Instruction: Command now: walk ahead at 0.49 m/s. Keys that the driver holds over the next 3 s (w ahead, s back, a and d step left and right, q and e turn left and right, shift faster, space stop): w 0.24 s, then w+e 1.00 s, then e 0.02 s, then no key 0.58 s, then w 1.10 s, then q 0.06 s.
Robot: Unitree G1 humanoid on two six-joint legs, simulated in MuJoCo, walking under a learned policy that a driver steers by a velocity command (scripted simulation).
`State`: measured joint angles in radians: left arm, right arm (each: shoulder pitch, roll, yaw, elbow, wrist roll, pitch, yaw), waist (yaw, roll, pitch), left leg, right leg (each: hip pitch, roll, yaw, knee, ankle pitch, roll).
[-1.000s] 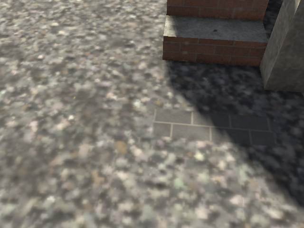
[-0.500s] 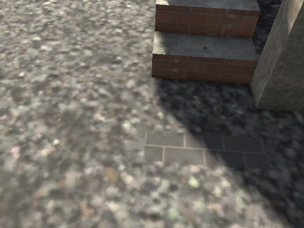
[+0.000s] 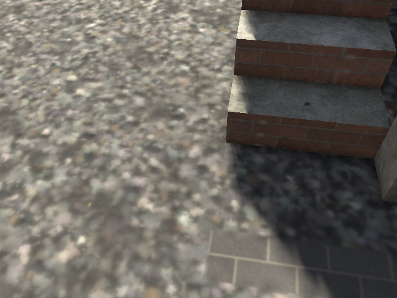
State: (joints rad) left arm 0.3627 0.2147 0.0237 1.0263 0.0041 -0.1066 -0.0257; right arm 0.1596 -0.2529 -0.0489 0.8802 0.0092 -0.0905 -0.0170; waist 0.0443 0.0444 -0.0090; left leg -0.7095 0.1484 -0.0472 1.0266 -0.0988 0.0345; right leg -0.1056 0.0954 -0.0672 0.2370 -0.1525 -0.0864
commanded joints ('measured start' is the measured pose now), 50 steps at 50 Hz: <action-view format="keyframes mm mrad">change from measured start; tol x32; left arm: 1 -21 145 23 -59 -6 -8 20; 50 -98 166 89 -203 4 57 19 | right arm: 1 -33 -27 -3 -56 -4 -7 5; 50 86 -101 -13 -82 -75 7 32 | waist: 1 -26 -75 70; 13 -159 -115 -109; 15 -132 291 -409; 25 -26 14 29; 50 -53 -13 -45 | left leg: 1 -9 4 9 -194 158 -15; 10 44 -73 48 -502 70 31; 13 540 -132 82 -522 46 103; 15 1147 289 -647 -666 -143 309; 22 553 95 -49 -864 136 142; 36 813 145 226 -848 309 112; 41 856 119 335 -515 839 67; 43 596 94 330 -47 546 24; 44 127 -86 296 338 -359 -46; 50 162 -22 1 114 -223 -52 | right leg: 1 -67 -273 170 -140 199 -140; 13 81 -268 99 363 605 -40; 15 -518 -16 123 1010 -402 36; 16 -610 -71 242 1115 -394 17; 31 -636 -207 144 593 240 45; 42 -191 20 -129 336 -60 -100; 45 426 -438 866 75 17 -353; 50 -10 -284 425 -6 247 -217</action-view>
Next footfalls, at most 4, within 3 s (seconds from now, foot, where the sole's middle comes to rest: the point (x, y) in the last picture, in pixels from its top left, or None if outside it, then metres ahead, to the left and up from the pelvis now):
0.26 left None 0.34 0.16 -0.78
0.86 right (249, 273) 0.61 -0.11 -0.78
1.38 left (239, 190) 0.96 -0.08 -0.78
1.72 right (277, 229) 0.79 -0.22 -0.78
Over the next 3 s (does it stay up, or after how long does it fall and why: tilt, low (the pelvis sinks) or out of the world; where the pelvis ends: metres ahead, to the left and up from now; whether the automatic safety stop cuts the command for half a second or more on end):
stays up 1.11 -0.28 0.01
